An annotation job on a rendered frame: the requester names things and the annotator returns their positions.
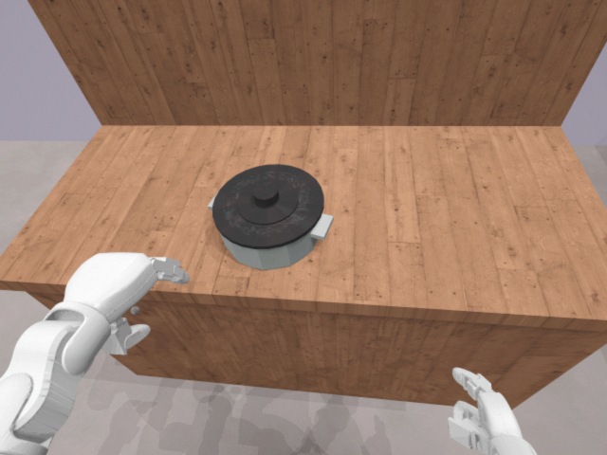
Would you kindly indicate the lid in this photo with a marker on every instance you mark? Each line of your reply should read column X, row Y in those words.
column 245, row 223

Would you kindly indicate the knob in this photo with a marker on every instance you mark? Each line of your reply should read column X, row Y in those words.
column 266, row 194

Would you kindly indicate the robot right hand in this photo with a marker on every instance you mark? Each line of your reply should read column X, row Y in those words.
column 474, row 428

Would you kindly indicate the pot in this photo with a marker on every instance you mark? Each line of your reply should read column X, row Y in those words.
column 283, row 256

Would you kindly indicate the left robot forearm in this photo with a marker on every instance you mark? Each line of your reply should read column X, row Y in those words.
column 38, row 390

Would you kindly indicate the table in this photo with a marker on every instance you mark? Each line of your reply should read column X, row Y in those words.
column 466, row 232

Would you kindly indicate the right robot forearm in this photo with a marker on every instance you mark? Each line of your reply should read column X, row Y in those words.
column 510, row 445

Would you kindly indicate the robot left hand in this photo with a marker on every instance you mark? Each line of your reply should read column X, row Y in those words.
column 114, row 282

